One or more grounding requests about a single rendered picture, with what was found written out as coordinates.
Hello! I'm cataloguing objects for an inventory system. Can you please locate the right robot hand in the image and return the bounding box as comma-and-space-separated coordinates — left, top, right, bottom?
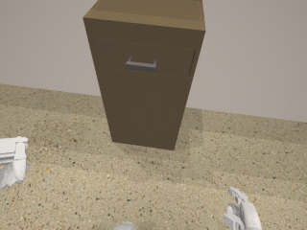
224, 186, 262, 230

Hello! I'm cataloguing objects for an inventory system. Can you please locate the left robot hand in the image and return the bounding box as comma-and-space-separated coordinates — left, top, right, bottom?
0, 136, 31, 192

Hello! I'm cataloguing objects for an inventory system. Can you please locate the drawer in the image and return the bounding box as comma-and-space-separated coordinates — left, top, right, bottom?
93, 37, 195, 78

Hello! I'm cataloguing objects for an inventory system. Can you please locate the cabinet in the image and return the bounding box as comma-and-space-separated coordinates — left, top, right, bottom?
83, 0, 206, 150

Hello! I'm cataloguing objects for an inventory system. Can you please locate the handle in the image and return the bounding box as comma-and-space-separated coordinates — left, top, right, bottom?
126, 57, 157, 72

